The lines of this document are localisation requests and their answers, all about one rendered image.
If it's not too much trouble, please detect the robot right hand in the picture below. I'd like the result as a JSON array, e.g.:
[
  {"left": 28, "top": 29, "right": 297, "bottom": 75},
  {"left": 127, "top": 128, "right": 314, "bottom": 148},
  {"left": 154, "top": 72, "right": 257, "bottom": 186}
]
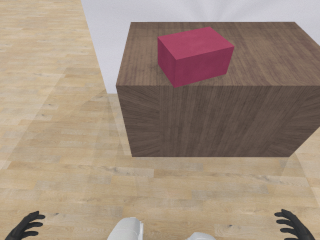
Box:
[{"left": 274, "top": 209, "right": 315, "bottom": 240}]

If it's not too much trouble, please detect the robot left thigh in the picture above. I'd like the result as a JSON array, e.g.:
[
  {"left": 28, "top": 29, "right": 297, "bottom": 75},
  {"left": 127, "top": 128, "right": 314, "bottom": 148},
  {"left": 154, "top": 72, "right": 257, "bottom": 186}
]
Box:
[{"left": 107, "top": 217, "right": 144, "bottom": 240}]

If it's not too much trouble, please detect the pedestal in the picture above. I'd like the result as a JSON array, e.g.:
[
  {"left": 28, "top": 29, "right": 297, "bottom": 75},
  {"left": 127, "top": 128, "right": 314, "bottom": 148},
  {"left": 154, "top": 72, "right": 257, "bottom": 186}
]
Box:
[{"left": 115, "top": 22, "right": 320, "bottom": 157}]

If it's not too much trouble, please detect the robot left hand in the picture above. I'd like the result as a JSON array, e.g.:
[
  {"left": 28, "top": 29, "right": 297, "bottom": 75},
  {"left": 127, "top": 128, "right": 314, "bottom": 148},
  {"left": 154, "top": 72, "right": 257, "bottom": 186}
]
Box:
[{"left": 5, "top": 211, "right": 46, "bottom": 240}]

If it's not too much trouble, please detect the carton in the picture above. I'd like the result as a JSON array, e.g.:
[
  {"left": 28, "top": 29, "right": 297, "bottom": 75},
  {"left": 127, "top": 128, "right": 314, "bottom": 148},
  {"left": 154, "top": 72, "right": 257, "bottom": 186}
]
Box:
[{"left": 157, "top": 26, "right": 235, "bottom": 88}]

